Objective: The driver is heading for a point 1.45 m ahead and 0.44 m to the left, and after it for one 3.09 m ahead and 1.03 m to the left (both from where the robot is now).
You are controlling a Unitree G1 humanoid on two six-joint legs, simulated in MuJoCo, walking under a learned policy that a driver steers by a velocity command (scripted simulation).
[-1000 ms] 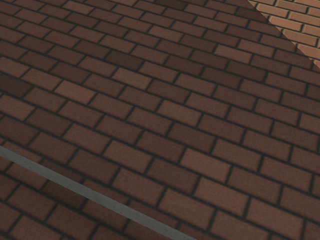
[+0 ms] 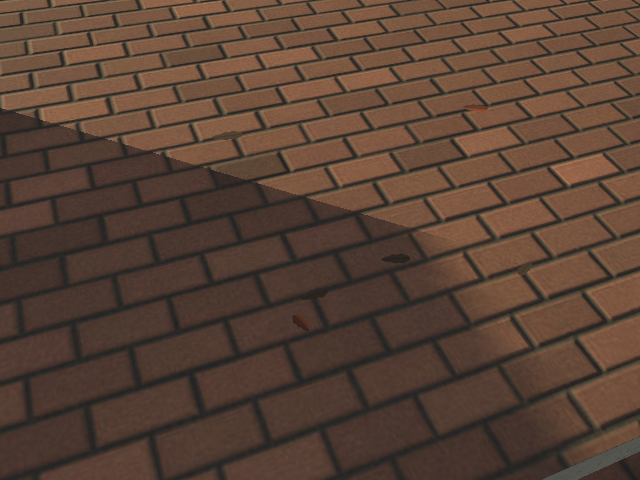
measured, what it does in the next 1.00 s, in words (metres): climbs, turning left: right foot, then left foot 0.14 m higher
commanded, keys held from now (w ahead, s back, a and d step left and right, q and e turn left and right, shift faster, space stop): w+q+shift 0.50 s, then q+shift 0.14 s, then shift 0.14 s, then e+shift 0.22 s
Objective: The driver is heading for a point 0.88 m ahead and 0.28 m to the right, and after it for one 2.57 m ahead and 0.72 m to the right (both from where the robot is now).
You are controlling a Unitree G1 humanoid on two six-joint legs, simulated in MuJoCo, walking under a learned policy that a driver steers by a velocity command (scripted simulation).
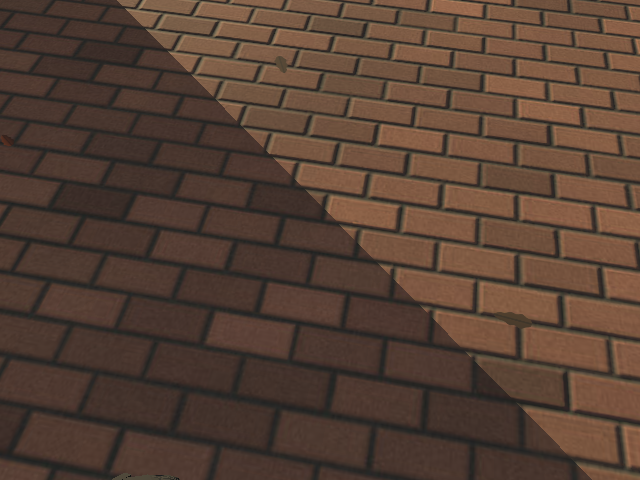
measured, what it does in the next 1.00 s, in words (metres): walks ahead, turning right: right foot, then left foot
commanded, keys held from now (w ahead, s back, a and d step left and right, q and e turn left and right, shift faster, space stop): e+shift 0.32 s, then w+e+shift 0.24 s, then w+shift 0.32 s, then w+q+shift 0.12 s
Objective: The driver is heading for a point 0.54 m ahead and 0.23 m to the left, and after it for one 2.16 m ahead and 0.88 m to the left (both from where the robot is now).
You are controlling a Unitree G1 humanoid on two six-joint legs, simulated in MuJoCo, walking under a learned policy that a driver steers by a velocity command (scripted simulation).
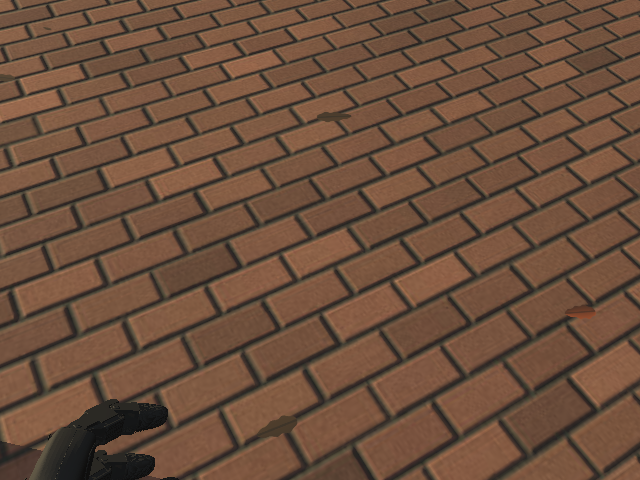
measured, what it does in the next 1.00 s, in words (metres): walks ahead, turning left: left foot, then right foot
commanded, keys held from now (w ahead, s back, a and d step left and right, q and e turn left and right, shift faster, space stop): w+q+shift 0.72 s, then w+shift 0.28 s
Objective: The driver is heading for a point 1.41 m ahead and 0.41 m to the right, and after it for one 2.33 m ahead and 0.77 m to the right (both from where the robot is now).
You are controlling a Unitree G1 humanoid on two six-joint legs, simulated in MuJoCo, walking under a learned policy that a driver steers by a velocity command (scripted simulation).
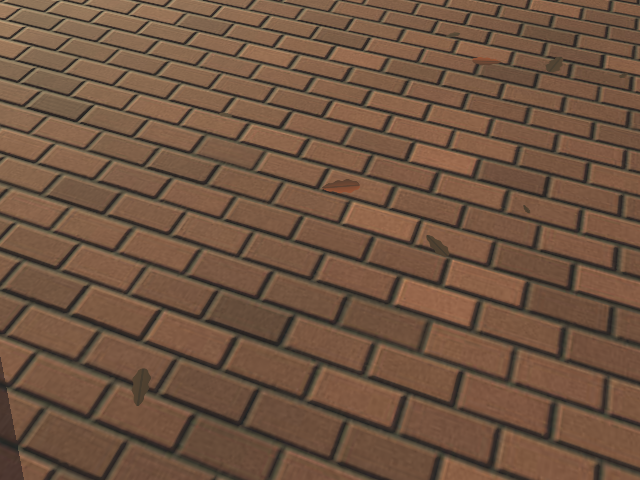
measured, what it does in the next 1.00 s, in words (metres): walks ahead, turning right: left foot, then right foot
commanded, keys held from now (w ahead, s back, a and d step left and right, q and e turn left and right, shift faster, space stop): w+shift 0.08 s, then w+e+shift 0.86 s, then w+shift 0.06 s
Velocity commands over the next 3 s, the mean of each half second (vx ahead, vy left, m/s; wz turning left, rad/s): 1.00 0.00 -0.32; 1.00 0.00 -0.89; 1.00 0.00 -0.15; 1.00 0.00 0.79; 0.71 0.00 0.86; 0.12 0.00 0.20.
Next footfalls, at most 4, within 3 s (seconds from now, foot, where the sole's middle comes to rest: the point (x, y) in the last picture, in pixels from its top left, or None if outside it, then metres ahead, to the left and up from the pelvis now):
0.30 left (279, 477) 0.49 0.11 -0.76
0.74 right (400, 318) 0.86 -0.17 -0.76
1.16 left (422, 189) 1.30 -0.27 -0.76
1.60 right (558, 156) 1.44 -0.70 -0.76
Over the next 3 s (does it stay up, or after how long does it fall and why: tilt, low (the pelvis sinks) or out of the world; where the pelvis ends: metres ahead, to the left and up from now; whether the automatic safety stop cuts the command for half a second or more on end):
stays up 2.17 -0.80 0.01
